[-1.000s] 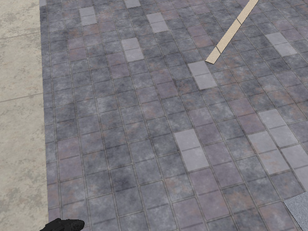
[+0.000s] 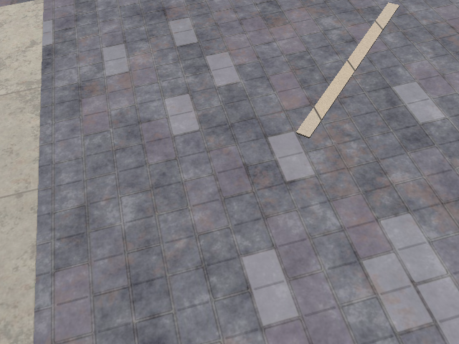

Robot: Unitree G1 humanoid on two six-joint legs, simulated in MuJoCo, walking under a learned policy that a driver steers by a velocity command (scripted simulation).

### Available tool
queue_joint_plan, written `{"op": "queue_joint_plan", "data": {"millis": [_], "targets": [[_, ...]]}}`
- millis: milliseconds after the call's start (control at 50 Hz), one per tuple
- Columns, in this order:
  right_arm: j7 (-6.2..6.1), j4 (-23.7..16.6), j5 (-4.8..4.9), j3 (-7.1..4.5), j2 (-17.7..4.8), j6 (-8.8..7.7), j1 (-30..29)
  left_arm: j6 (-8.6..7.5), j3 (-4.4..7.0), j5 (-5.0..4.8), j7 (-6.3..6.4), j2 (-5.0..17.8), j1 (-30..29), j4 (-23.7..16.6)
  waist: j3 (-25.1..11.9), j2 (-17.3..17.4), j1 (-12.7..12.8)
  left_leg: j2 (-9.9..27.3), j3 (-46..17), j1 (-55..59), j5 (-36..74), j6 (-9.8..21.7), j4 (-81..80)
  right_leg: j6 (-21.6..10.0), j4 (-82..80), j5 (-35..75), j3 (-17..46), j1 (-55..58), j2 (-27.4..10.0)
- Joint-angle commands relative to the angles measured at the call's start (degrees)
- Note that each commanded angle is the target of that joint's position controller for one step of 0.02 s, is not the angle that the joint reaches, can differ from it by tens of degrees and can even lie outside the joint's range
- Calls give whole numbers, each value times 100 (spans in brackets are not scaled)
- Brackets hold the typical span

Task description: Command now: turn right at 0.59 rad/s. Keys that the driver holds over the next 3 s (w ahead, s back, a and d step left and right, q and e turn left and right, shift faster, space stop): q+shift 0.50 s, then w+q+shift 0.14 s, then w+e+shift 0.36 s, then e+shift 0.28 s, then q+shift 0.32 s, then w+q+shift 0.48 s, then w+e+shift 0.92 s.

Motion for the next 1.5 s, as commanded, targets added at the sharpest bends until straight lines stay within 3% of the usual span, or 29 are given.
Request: {"op": "queue_joint_plan", "data": {"millis": [20, 60, 140, 220, 340, 420, 460, 480, 500, 520, 560, 580, 700, 800, 900, 960, 1000, 1040, 1060, 1080, 1100, 1120, 1140, 1180, 1240, 1300, 1360, 1440, 1500], "targets": [[-17, -481, 84, -31, -364, -93, -269, 21, 248, 5, 173, 934, 386, -236, -451, -862, 159, -132, -594, -1506, 423, 36, 1089, -1189, -1622, 3647, 1931, 1384, -1748], [29, -126, -16, -88, -524, -45, 245, 16, 37, -46, 245, 456, -193, -288, -619, -1028, -116, -236, -365, -841, 1015, 70, 991, -875, -1667, 4032, 1225, 1142, -1322], [180, 207, 98, 56, -157, 116, 512, -160, -202, 86, 293, 131, -219, -91, -515, -798, -92, -331, -474, 45, 1352, 140, -265, -614, -2073, 2989, 592, 939, -1301], [240, 129, 45, -83, -529, 125, 326, -105, -68, 114, 357, 629, -39, 45, -113, -981, 113, -511, -476, -223, 1021, 248, -546, -829, -2055, 2188, 711, 1119, -1713], [329, -30, 86, -69, -321, 93, 335, -107, -57, 119, 373, 536, -200, 89, -82, -805, 64, -391, -178, -136, 521, 297, -880, -994, -1727, 2816, 497, 1275, -1977], [346, -194, 159, -83, -256, 62, 420, -122, 4, 98, 334, 615, -305, 143, -391, -916, 5, -499, 59, 313, 539, 452, -1574, -824, -1224, 3445, 171, 1420, -2051], [322, -220, 112, -92, -226, -12, 643, -127, 46, 31, 326, 680, -396, 183, -520, -763, -243, -601, 17, 1025, 1477, 614, -2725, -406, -557, 3015, -254, 1076, -1889], [258, -191, 18, -191, -574, -87, 863, -143, 45, 32, 317, 610, -305, 181, -592, -36, -343, -201, -1013, 1632, 2243, 846, -3484, 25, 470, 1996, -650, 409, -1495], [211, -302, 22, -421, -1550, -170, 1027, -105, -78, 81, 293, 168, -429, -197, -491, 1406, -242, 1427, -3539, 2414, 5037, 1623, -3633, 564, 1854, -1229, -975, -1461, -322], [224, -130, 88, -520, -1566, -145, 1776, -56, -107, 205, 305, 271, -831, -309, -958, 885, -713, 1501, -3929, 2741, 3886, 2392, -3779, 525, 2704, -2060, 110, -1917, -65], [224, -131, 96, -379, -1025, -9, 1211, -153, -41, 196, 146, 538, -955, -267, -181, 196, -446, 907, -3599, 2264, -840, 2101, -4476, 394, 2575, -911, 470, -2487, -473], [217, -218, 110, -316, -918, 23, 869, -209, 9, 186, 87, 664, -1005, -238, 95, 308, -324, 652, -3493, 2022, -1204, 1879, -4731, 431, 2295, -476, 351, -2495, -485], [205, 15, 82, -220, -761, -391, 1174, -288, -86, 230, -45, 410, -703, 151, -149, 311, -342, 197, -2616, 2274, 300, 1661, -4844, 697, 1303, 922, 43, -2264, -552], [211, 126, 10, -198, -891, -612, 1399, -321, -78, 105, -105, 541, -1291, 32, 220, 423, -644, 543, -2305, 2413, 247, 1540, -5200, 552, 665, 1425, -26, -2581, -685], [86, 313, -90, -186, -953, -781, 1413, -379, -44, 72, -252, 600, -1366, -91, 640, 193, -557, 974, -1614, 2988, 648, 1350, -5397, 177, 824, 1465, 533, -3304, -522], [72, 452, -137, -147, -870, -850, 1328, -383, -118, 118, -328, 515, -1520, -235, 738, 114, -507, 975, -985, 3113, 1509, 1262, -5481, -99, 770, 1313, 123, -3237, -639], [78, 557, -169, -121, -864, -876, 1236, -366, -207, 119, -330, 370, -1506, -338, 679, 81, -393, 880, -397, 2986, 3599, 1168, -5217, -396, 471, 961, -379, -2561, -504], [52, 605, -159, -150, -1066, -837, 1232, -377, -162, 151, -236, 463, -592, -153, -124, 235, 11, 703, 218, 2944, 8245, 981, -3312, -634, 470, 485, -1016, -952, 211], [13, 607, -137, -166, -1159, -786, 1182, -418, -59, 178, -175, 653, 611, 151, -801, 229, 547, 632, 356, 2591, 8861, 829, -1623, -735, 235, 499, -989, 347, 490], [-18, 552, -73, -91, -1035, -820, 1229, -462, 110, 269, -104, 1043, 1552, 401, -1382, -123, 957, 414, 349, 1452, 7510, 643, 107, -901, -229, 628, -217, 1966, 246], [135, 212, 19, 120, -194, -880, 1391, -451, 301, 269, -22, 1815, 1494, 340, -1747, -1869, 474, -784, 324, -763, 1600, 235, 2622, -1644, -945, 444, 2945, 3373, -1586], [123, 26, -18, 55, -628, -928, 1108, -446, 367, 5, -40, 1927, 1527, 290, -2448, -1637, 595, -1244, -788, -1647, 322, 291, 3677, -2078, -1592, 2416, 5218, 4013, -2094], [89, -102, -28, 84, -713, -949, 627, -446, 392, -41, 25, 1789, 1291, 342, -1907, -860, 510, -742, -1151, -1914, 944, 342, 3544, -1872, -1353, 3437, 4111, 3655, -1903], [55, -83, -90, 181, -572, -908, 432, -428, 246, -63, 101, 1174, 843, 351, -727, -5, 138, -314, -908, -1618, 1176, 267, 2562, -1519, -1393, 4648, 2700, 1985, -1410], [76, -133, -228, 200, -562, -532, 532, -442, 126, -108, 121, 905, 611, 346, -449, -50, -224, -158, -792, -1086, 1001, 28, 1444, -1320, -1681, 5778, 2003, 926, -955], [80, -210, -188, 274, -401, -406, 380, -450, 158, -36, 144, 1026, 484, 394, -633, -150, -316, -380, -423, -906, 1595, -36, 476, -1048, -1570, 6531, 1517, 635, -537], [123, -119, -92, 348, -195, -433, 204, -439, -2, -92, 196, 572, 512, 540, -751, -497, -108, -504, -106, -456, 2937, 157, -848, -312, -1589, 6280, 889, 668, -186], [181, 46, 9, 382, -113, -504, -190, -517, -128, 9, 283, 381, 792, 800, -505, -580, 250, -512, -15, -334, 3903, 471, -1993, -12, -1768, 5514, 727, 1373, -515], [193, 352, -19, 220, -588, -580, 591, -487, -41, 139, 432, 647, 543, 841, -479, -704, -130, -818, -213, 96, 2823, 774, -2192, 29, -936, 6599, 615, 1889, -913]]}}
Next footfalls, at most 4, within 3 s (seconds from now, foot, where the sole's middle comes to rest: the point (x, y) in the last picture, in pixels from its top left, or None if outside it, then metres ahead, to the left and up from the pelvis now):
0.48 left None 0.01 0.10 -0.76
1.08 right None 0.46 0.02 -0.76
1.54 left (218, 256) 0.73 0.12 -0.76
1.92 right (271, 242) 0.78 -0.04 -0.76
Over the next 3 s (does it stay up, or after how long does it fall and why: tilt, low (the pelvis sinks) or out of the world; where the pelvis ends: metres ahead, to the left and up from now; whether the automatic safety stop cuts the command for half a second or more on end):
stays up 1.38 0.41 0.01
